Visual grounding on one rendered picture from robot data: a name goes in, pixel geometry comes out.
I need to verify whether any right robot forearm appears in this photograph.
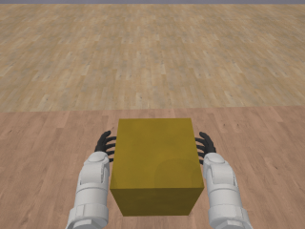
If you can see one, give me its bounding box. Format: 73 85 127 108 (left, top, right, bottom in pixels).
203 153 254 229

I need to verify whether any left robot forearm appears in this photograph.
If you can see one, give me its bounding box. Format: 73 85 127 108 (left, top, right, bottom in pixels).
65 151 111 229

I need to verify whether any carton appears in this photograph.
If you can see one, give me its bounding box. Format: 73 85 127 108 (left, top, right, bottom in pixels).
110 117 205 217

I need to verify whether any robot left hand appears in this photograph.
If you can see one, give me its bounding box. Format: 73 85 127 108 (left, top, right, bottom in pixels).
94 131 117 162

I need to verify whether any robot right hand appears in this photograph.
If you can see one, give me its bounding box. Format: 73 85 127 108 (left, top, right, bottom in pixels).
194 132 216 165

